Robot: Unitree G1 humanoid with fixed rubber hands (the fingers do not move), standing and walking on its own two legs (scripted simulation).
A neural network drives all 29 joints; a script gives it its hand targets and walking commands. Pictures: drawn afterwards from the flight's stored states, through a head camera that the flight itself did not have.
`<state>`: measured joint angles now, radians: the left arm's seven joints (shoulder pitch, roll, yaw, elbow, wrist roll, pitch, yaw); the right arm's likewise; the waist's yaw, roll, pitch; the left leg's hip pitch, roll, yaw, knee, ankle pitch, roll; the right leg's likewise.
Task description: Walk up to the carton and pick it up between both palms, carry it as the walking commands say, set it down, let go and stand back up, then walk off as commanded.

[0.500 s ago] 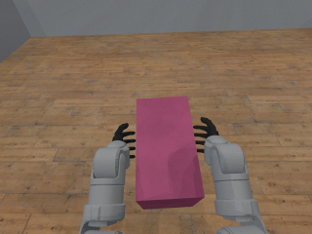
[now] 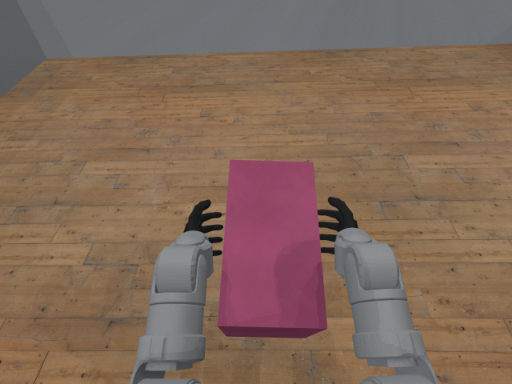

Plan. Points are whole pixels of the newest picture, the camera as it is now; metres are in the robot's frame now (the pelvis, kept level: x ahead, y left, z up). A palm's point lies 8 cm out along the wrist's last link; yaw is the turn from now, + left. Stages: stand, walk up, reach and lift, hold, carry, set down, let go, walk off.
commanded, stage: carry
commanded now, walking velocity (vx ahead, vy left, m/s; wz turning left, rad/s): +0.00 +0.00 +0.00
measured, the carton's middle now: (268, 252) +0.34 +0.00 -0.01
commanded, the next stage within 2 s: hold in 0.32 s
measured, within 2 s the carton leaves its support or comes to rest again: neither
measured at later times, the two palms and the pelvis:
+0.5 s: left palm (192, 255) +0.29 +0.12 +0.06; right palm (345, 251) +0.29 -0.12 +0.06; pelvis +0.00 +0.01 +0.02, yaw -12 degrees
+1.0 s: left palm (148, 264) +0.28 +0.18 +0.07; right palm (307, 266) +0.26 -0.05 +0.08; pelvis -0.04 +0.09 +0.00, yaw -15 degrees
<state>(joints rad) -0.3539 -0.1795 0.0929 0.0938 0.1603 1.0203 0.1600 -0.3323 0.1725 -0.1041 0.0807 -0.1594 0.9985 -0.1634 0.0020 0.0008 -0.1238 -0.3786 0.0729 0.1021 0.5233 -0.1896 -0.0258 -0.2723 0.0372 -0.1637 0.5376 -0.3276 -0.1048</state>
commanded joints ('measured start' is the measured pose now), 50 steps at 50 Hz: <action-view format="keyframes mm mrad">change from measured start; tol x16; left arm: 1 -389 -965 -438 -84 -298 -58 -230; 16 -353 -943 -421 -55 -268 -110 -226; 17 -145 -881 -218 245 -78 -173 -253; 24 -301 -886 -472 -179 -214 -363 -342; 50 -564 -1125 -292 282 -130 -258 -273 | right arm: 1 -347 987 459 -49 291 -31 229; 16 -339 950 448 -45 268 -85 224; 17 -233 1023 354 258 109 -154 241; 18 -197 1077 400 205 84 -246 238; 27 -271 1106 562 144 152 -325 270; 50 -619 925 226 402 69 -368 377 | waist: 1 1 -16 -239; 16 -1 -15 -234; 17 137 -101 47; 23 113 -51 -359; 32 130 -102 48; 50 98 110 -23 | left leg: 1 109 76 -50 -23 113 35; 16 116 79 -47 -23 117 34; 17 320 -186 -148 -69 170 84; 23 302 -177 -210 -90 424 57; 50 381 -76 -248 -199 -142 -6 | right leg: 1 78 -193 140 -103 373 42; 16 88 -193 140 -103 390 42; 21 410 -79 405 -103 977 146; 31 146 -13 361 -225 219 108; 37 208 -9 359 -183 341 100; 50 128 82 219 -92 15 32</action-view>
